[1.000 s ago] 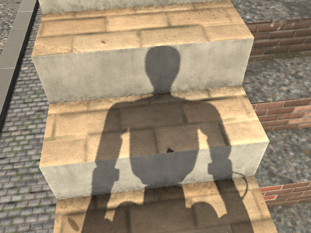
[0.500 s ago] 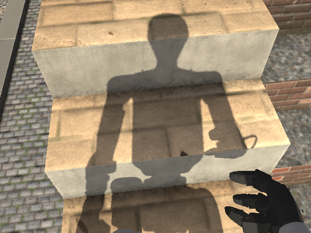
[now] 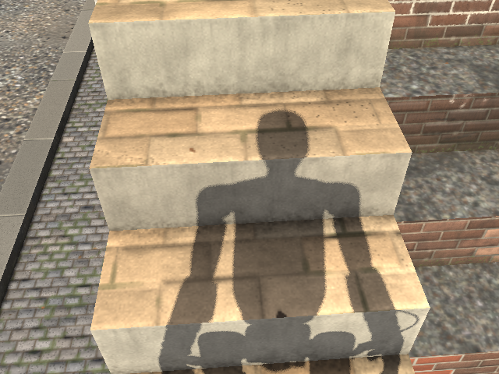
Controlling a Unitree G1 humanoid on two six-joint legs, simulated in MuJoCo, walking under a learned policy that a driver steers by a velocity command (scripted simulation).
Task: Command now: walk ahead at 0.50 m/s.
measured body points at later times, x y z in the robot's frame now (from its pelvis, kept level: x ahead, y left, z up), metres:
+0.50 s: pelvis -0.01 -0.01 -0.01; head -0.02 -0.02 +0.44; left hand +0.09 +0.25 -0.12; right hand +0.21 -0.22 -0.10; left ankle -0.07 +0.12 -0.52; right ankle +0.01 -0.06 -0.68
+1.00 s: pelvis +0.05 +0.04 +0.02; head +0.00 +0.02 +0.46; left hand +0.17 +0.33 -0.05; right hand +0.13 -0.21 -0.12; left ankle -0.04 +0.18 -0.68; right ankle +0.05 -0.04 -0.54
